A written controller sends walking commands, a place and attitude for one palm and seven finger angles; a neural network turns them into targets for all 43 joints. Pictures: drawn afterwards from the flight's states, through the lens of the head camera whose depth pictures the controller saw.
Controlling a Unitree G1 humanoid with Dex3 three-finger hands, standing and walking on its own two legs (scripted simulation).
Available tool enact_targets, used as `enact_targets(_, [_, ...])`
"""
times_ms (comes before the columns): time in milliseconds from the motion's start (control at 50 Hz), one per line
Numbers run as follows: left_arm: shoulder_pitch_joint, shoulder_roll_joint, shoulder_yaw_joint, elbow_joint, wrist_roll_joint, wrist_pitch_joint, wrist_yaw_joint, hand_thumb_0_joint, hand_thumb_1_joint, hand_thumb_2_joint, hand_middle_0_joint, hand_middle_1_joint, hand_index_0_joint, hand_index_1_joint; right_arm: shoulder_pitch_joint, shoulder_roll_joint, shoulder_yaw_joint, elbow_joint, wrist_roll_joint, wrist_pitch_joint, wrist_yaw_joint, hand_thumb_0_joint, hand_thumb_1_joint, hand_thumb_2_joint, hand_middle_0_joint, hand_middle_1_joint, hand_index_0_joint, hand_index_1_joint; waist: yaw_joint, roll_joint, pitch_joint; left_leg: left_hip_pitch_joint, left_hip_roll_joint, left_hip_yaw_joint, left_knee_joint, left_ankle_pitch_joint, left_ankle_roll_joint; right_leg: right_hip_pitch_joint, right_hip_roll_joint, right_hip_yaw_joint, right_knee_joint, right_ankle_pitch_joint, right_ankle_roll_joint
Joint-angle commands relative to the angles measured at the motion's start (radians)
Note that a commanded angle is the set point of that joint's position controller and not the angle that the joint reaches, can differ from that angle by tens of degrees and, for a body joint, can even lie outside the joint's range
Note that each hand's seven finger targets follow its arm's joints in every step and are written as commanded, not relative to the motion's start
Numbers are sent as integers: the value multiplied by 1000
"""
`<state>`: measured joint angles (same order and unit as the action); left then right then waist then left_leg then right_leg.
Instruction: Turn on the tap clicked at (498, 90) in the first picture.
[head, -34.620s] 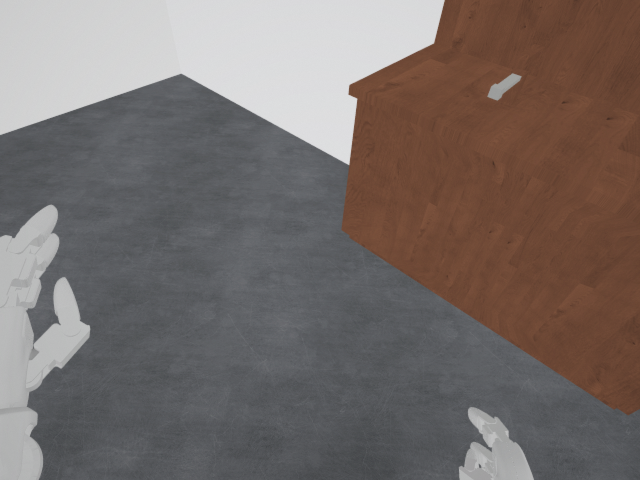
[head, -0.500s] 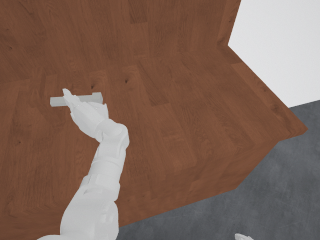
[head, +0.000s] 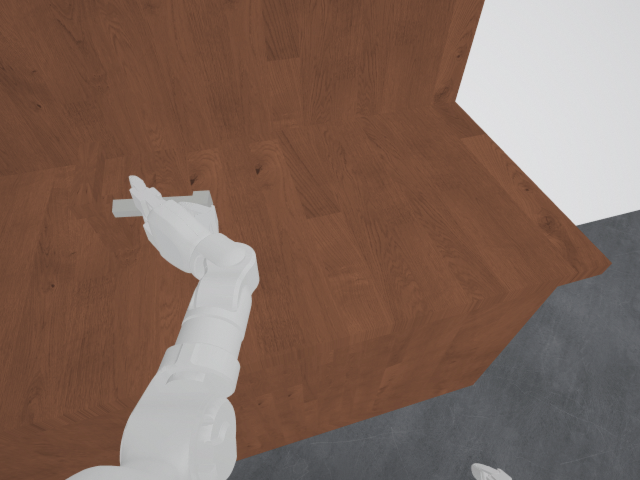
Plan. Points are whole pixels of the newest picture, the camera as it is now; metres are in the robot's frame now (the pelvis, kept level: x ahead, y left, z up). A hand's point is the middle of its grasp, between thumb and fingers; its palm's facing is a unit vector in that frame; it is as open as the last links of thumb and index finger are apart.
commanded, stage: lift the hand up off the lever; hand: left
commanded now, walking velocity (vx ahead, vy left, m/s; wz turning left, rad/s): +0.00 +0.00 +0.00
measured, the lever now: (202, 203) +0.49 +0.19 +0.06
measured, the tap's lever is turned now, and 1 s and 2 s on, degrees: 78 78 78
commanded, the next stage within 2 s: draw the hand back beside the body in 0.96 s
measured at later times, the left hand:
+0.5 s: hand (203, 206) +0.43 +0.16 +0.12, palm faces +0.78 -0.62 -0.11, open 7.8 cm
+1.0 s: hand (209, 206) +0.41 +0.15 +0.13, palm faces +0.76 -0.63 -0.12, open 7.8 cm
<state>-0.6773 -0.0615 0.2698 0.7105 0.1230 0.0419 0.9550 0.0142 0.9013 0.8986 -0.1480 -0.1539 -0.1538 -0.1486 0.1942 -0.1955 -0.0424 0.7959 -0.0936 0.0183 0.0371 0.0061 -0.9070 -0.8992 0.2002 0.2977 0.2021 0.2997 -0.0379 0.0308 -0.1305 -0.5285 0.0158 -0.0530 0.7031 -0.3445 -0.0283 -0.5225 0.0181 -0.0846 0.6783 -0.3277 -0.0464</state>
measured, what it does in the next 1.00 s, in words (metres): stands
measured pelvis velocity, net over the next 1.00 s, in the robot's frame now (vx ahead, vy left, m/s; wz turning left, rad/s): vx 0.00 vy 0.00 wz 0.00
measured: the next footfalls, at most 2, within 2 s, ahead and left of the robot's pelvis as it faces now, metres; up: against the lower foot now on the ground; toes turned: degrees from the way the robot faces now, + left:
none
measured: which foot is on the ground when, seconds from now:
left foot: down 0.00-1.00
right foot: down 0.00-1.00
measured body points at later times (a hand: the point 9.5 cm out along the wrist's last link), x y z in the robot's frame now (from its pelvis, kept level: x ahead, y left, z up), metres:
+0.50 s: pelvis +0.00 +0.00 +0.01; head +0.02 +0.00 +0.46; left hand +0.38 +0.19 +0.13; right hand +0.13 -0.23 -0.12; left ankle +0.00 +0.14 -0.72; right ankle +0.00 -0.09 -0.72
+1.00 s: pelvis +0.00 +0.00 +0.01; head +0.01 -0.01 +0.46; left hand +0.37 +0.18 +0.14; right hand +0.17 -0.22 -0.11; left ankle +0.00 +0.14 -0.72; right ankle +0.00 -0.09 -0.72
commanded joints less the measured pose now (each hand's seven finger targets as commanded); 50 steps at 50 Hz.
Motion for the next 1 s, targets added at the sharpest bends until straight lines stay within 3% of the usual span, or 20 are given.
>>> enact_targets(0, [-473, 104, -51, -225, 43, -52, 9, 0, 900, 900, -150, -150, -150, -150, -52, -111, -36, -114, -3, -33, -8, 0, -900, -900, 200, 300, 200, 300, -9, -73, -312, 110, -16, 53, -52, 266, 23, 200, -28, 21, -101, 263, 22])
enact_targets(60, [-422, 123, -30, -248, 39, -42, 7, 0, 900, 900, -150, -150, -150, -150, -58, -115, -42, -116, -2, -30, -11, 0, -900, -900, 200, 300, 200, 300, 11, -58, -336, 123, -14, 54, -57, 289, 19, 227, -23, 21, -103, 282, 18])
enact_targets(80, [-446, 93, -64, -257, 37, -38, 6, 0, 900, 900, -150, -150, -150, -150, -59, -112, -36, -121, -1, -31, -9, 0, -900, -900, 200, 300, 200, 300, -3, -64, -329, 130, -16, 56, -59, 287, 20, 220, -25, 19, -102, 280, 20])
enact_targets(120, [-405, 85, -61, -247, 29, -24, 3, 0, 900, 900, -150, -150, -150, -150, -61, -109, -37, -123, 0, -32, -8, 0, -900, -900, 200, 300, 200, 300, 4, -78, -313, 126, -15, 61, -63, 288, 22, 231, -27, 18, -112, 289, 22])
enact_targets(160, [-397, 138, -12, -230, 23, -14, 2, 0, 900, 900, -150, -150, -150, -150, -68, -119, -37, -116, 4, -27, -15, 0, -900, -900, 200, 300, 200, 300, 14, -94, -297, 114, -16, 55, -79, 264, 23, 241, -27, 23, -129, 259, 22])
enact_targets(200, [-449, 78, -76, -258, 24, -9, 2, 0, 900, 900, -150, -150, -150, -150, -76, -111, -33, -120, 5, -31, -12, 0, -900, -900, 200, 300, 200, 300, -1, -84, -291, 138, -14, 58, -80, 266, 24, 224, -27, 20, -132, 251, 22])
enact_targets(240, [-457, 80, -80, -274, 27, -9, 4, 0, 900, 900, -150, -150, -150, -150, -76, -110, -34, -117, 3, -34, -11, 0, -900, -900, 200, 300, 200, 300, -1, -75, -296, 149, -13, 59, -79, 275, 23, 228, -26, 21, -134, 257, 21])
enact_targets(260, [-428, 129, -30, -277, 26, -9, 7, 0, 900, 900, -150, -150, -150, -150, -77, -115, -38, -114, 2, -34, -14, 0, -900, -900, 200, 300, 200, 300, 17, -69, -305, 148, -13, 55, -82, 283, 23, 239, -23, 21, -134, 263, 19])
enact_targets(300, [-417, 99, -59, -296, 26, -3, 2, 0, 900, 900, -150, -150, -150, -150, -76, -108, -35, -123, 4, -31, -13, 0, -900, -900, 200, 300, 200, 300, 14, -83, -322, 158, -13, 62, -82, 313, 21, 264, -29, 20, -127, 313, 22])
enact_targets(380, [-422, 79, -87, -283, 20, 21, -10, 0, 900, 900, -150, -150, -150, -150, -97, -110, -30, -121, 10, -25, -16, 0, -900, -900, 200, 300, 200, 300, 8, -68, -262, 162, -11, 58, -102, 281, 20, 237, -28, 18, -148, 250, 19])
enact_targets(440, [-462, 65, -106, -319, 13, 19, -8, 0, 900, 900, -150, -150, -150, -150, -108, -107, -31, -121, 12, -31, -17, 0, -900, -900, 200, 300, 200, 300, 6, -62, -285, 184, -11, 58, -104, 274, 19, 241, -28, 20, -157, 234, 18])
enact_targets(460, [-441, 89, -80, -322, 16, 21, -6, 0, 900, 900, -150, -150, -150, -150, -110, -110, -34, -118, 9, -32, -20, 0, -900, -900, 200, 300, 200, 300, 19, -50, -291, 191, -11, 54, -105, 291, 17, 248, -23, 18, -155, 243, 14])
enact_targets(520, [-440, 33, -134, -335, 17, 32, -11, 0, 900, 900, -150, -150, -150, -150, -116, -103, -32, -122, 10, -32, -15, 0, -900, -900, 200, 300, 200, 300, 15, -44, -298, 210, -8, 56, -102, 322, 11, 247, -25, 12, -144, 269, 13])
enact_targets(560, [-403, 83, -79, -308, 9, 48, -9, 0, 900, 900, -150, -150, -150, -150, -119, -110, -35, -117, 12, -26, -20, 0, -900, -900, 200, 300, 200, 300, 31, -65, -287, 197, -9, 52, -112, 318, 10, 265, -24, 12, -154, 269, 13])
enact_targets(660, [-379, 71, -91, -376, 5, 71, -12, 0, 900, 900, -150, -150, -150, -150, -133, -105, -34, -130, 14, -17, -20, 0, -900, -900, 200, 300, 200, 300, 47, -71, -319, 230, -5, 58, -115, 403, 2, 314, -28, 10, -145, 367, 10])
enact_targets(740, [-341, 16, -146, -435, 4, 92, -17, 0, 900, 900, -150, -150, -150, -150, -145, -98, -33, -145, 17, -17, -11, 0, -900, -900, 200, 300, 200, 300, 46, -73, -313, 251, -1, 66, -108, 446, 1, 328, -32, 5, -142, 420, 10])
enact_targets(760, [-316, 40, -123, -419, 2, 100, -20, 0, 900, 900, -150, -150, -150, -150, -152, -102, -34, -139, 18, -13, -14, 0, -900, -900, 200, 300, 200, 300, 51, -84, -292, 244, 0, 55, -118, 436, -3, 324, -28, 0, -149, 390, 8])
enact_targets(820, [-361, -8, -167, -412, -4, 116, -20, 0, 900, 900, -150, -150, -150, -150, -171, -99, -25, -135, 22, -18, -15, 0, -900, -900, 200, 300, 200, 300, 36, -103, -250, 242, -1, 60, -124, 389, 6, 294, -35, 6, -167, 349, 13])
enact_targets(860, [-364, 37, -128, -412, -6, 116, -16, 0, 900, 900, -150, -150, -150, -150, -178, -100, -27, -128, 22, -19, -22, 0, -900, -900, 200, 300, 200, 300, 48, -106, -249, 234, -3, 53, -135, 362, 5, 302, -33, 9, -178, 314, 13])
enact_targets(980, [-417, 23, -150, -415, 21, 102, -5, 0, 900, 900, -150, -150, -150, -150, -185, -88, -23, -121, 20, -24, -22, 0, -900, -900, 200, 300, 200, 300, 42, -69, -286, 245, -7, 57, -123, 350, 7, 291, -35, 15, -168, 299, 14])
